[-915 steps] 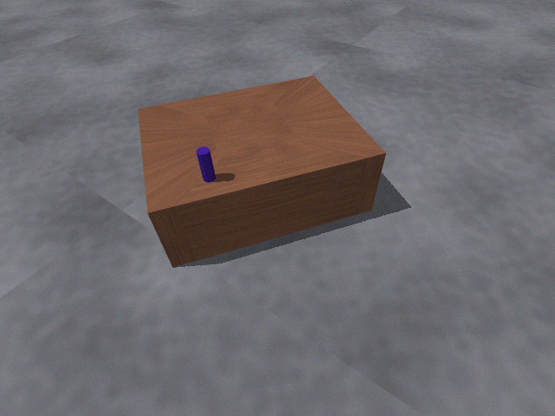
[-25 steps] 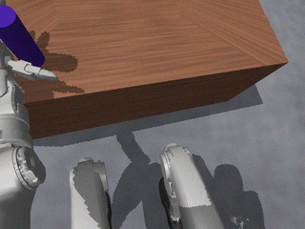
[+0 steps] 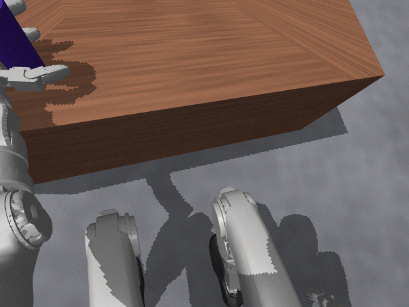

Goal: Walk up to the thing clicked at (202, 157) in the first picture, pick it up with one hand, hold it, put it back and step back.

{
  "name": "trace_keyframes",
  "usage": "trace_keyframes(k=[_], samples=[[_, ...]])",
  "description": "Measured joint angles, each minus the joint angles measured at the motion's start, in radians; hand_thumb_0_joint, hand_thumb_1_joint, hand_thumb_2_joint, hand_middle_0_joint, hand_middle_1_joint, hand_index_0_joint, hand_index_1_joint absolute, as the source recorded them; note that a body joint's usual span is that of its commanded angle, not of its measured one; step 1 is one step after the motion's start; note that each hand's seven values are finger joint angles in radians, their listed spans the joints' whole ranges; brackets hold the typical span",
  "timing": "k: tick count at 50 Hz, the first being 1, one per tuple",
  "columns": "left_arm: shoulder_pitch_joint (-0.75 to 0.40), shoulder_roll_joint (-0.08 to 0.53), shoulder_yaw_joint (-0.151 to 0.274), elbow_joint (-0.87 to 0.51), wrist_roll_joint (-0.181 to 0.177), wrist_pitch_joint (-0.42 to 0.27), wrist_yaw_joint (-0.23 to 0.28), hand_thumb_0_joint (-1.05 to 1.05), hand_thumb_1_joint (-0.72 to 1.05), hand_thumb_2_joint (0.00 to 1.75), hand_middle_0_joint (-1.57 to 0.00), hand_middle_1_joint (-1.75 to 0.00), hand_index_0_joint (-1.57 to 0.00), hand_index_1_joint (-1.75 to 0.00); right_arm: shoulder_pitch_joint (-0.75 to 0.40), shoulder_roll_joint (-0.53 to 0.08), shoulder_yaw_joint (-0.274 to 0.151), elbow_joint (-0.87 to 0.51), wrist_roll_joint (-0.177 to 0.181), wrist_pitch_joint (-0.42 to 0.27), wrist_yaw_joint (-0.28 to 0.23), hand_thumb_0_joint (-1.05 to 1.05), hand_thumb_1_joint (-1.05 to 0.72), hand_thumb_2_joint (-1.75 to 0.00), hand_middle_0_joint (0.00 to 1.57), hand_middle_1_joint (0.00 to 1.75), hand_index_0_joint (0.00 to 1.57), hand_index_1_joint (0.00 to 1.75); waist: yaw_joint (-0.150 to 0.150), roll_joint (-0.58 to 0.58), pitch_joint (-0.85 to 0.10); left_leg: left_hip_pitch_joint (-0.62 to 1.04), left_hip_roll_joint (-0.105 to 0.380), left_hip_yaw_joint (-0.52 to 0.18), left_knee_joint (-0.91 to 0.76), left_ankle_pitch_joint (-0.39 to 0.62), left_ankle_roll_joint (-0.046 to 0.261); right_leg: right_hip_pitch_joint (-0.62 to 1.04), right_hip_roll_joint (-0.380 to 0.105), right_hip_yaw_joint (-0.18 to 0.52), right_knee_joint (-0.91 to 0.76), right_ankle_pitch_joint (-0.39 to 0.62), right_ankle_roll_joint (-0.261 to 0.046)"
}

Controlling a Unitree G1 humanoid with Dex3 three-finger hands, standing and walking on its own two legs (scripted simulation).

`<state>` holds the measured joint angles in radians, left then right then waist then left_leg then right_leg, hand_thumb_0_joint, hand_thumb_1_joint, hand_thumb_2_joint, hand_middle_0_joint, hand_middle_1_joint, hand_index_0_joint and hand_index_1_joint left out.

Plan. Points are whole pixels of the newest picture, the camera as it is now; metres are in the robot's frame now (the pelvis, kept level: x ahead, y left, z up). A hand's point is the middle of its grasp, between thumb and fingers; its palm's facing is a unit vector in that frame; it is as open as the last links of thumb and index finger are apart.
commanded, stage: close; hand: left
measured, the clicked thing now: (8, 41) +0.57 +0.25 +0.03
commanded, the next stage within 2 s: settle in 0.08 s
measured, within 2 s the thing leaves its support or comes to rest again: leaves its support in 0.46 s
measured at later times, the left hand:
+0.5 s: hand (23, 50) +0.57 +0.23 +0.02, palm faces +0.15 -0.99 -0.05, open 6.7 cm
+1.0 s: hand out of the picture +0.56 +0.23 +0.10, palm faces +0.17 -0.98 -0.03, open 6.7 cm
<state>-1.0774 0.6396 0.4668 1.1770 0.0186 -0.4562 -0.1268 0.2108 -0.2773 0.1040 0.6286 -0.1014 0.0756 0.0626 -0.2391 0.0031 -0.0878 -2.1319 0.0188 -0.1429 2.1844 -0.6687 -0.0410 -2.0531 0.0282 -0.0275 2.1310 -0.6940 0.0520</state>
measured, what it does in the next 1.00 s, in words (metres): rises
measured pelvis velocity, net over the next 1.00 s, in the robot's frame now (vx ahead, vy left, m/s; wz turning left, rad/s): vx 0.01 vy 0.00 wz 0.02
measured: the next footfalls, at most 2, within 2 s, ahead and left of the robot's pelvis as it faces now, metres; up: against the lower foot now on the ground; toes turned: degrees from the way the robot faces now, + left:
none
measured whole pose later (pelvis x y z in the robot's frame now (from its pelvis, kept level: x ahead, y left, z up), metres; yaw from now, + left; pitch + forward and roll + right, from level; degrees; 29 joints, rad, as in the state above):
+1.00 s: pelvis +0.01 +0.00 +0.08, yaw +1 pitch +36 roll -5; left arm -1.00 0.54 0.43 1.02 -0.02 -0.32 -0.10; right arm 0.24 -0.26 0.05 0.61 -0.04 0.07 0.02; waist -0.20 0.03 -0.15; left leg -1.91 0.04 -0.11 1.94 -0.66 -0.03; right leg -1.84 0.02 -0.02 1.89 -0.67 0.05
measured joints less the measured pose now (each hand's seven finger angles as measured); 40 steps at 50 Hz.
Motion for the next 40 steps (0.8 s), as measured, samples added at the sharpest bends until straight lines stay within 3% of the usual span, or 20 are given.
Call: trace_keyframes(k=[10,16,23,31,40], samples=[[-0.018,0.003,0.004,0.004,0.0,0.007,0.012,-0.01,0.02,0.69,-0.95,-0.89,-0.97,-0.88,-0.011,0.001,0.005,-0.006,-0.002,0.007,0.0,0.0,-0.91,-0.89,0.2,0.3,0.21,0.3,0.002,0.003,0.005,-0.014,0.002,-0.004,0.017,-0.005,0.0,-0.015,0.004,-0.002,0.014,-0.003,0.003],[-0.005,-0.001,-0.006,-0.026,0.01,0.016,0.004,-0.01,0.01,0.88,-0.94,-1.01,-0.95,-1.01,-0.012,0.002,0.002,-0.013,-0.001,0.013,0.0,0.0,-0.9,-0.89,0.2,0.3,0.21,0.3,0.005,0.002,0.005,-0.013,0.003,-0.005,0.021,-0.01,0.001,-0.012,0.004,-0.003,0.016,-0.007,0.005],[0.035,-0.025,-0.017,-0.086,0.003,0.073,-0.003,0.0,0.03,1.08,-0.9,-1.06,-0.92,-1.06,-0.005,0.009,-0.008,-0.022,0.014,0.02,-0.012,0.0,-0.9,-0.89,0.2,0.3,0.21,0.3,0.008,0.004,-0.013,0.012,0.003,0.001,-0.006,-0.013,0.003,0.014,0.001,0.0,-0.009,-0.01,0.004],[0.065,-0.055,-0.023,-0.159,-0.013,0.112,0.017,0.0,0.02,1.08,-0.91,-1.06,-0.92,-1.06,0.01,0.02,-0.023,-0.016,0.035,0.021,-0.026,0.0,-0.89,-0.89,0.2,0.3,0.21,0.3,0.021,0.019,-0.041,0.074,0.004,0.014,-0.079,-0.008,0.007,0.073,-0.007,0.005,-0.079,-0.007,0.0],[0.057,-0.063,-0.039,-0.129,-0.038,0.137,0.012,0.0,0.01,1.09,-0.91,-1.07,-0.92,-1.06,0.022,0.018,-0.038,-0.019,0.052,0.009,-0.037,0.0,-0.88,-0.89,0.21,0.3,0.21,0.3,0.037,0.034,-0.061,0.161,0.015,0.026,-0.175,0.002,0.012,0.153,-0.005,0.008,-0.173,0.009,-0.002]])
